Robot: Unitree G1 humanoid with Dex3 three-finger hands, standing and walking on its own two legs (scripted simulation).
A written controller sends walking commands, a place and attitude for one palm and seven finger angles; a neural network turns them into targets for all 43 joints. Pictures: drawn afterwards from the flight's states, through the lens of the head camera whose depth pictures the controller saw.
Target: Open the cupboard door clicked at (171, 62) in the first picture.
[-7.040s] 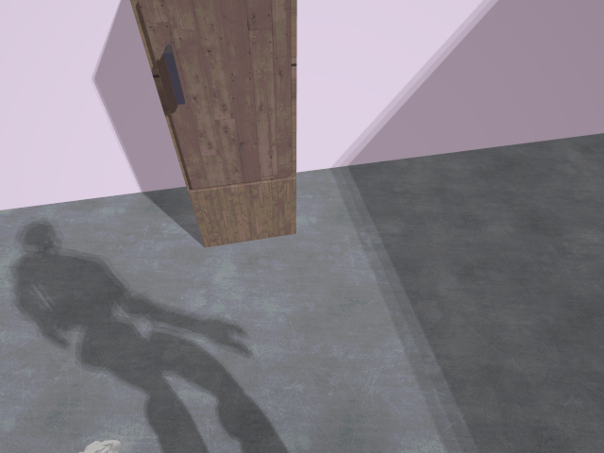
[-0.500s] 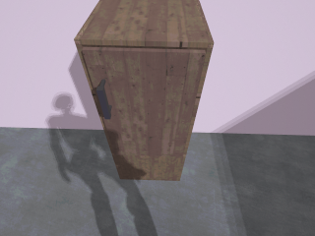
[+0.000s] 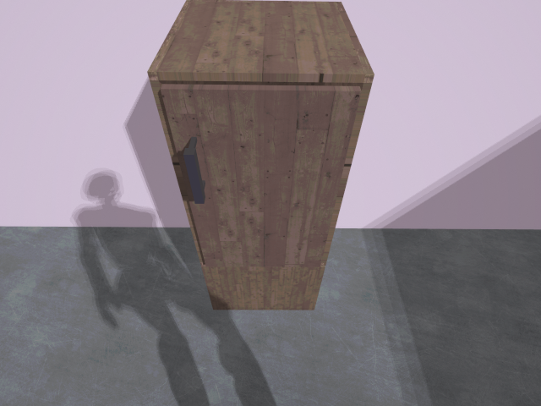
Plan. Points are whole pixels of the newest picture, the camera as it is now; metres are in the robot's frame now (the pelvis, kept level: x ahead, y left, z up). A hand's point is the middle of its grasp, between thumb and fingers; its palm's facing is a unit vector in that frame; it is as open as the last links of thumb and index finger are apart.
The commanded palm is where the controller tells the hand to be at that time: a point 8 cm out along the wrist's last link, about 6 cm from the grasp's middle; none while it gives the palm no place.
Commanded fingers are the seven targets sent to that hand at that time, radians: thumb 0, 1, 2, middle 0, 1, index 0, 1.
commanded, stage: come to a stop and stand still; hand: left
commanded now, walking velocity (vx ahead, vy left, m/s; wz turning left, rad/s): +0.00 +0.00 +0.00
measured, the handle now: (196, 171) +0.55 +0.18 +0.01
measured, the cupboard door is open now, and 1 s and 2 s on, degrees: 0 0 0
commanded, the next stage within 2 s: look again from close up in 0.26 s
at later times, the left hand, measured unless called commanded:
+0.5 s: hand out of the picture -0.03 +0.16 -0.18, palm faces +0.02 -0.99 -0.13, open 7.4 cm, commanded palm none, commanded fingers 0.00 0.90 0.90 -0.20 -0.30 -0.20 -0.30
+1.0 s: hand out of the picture -0.01 +0.16 -0.17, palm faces +0.02 -0.99 -0.15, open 7.4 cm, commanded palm +0.10 +0.21 -0.07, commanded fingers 0.00 0.88 0.89 -0.20 -0.31 -0.20 -0.31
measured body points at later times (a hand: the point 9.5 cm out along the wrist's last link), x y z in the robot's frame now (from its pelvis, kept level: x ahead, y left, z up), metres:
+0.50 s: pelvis +0.00 +0.01 +0.00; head +0.01 +0.03 +0.45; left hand -0.03 +0.22 -0.16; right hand +0.01 -0.21 -0.15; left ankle +0.02 +0.09 -0.74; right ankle +0.00 -0.12 -0.74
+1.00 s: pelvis +0.01 +0.01 +0.01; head +0.01 +0.01 +0.45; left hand +0.00 +0.22 -0.16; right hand -0.01 -0.20 -0.15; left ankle +0.02 +0.09 -0.74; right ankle +0.00 -0.12 -0.74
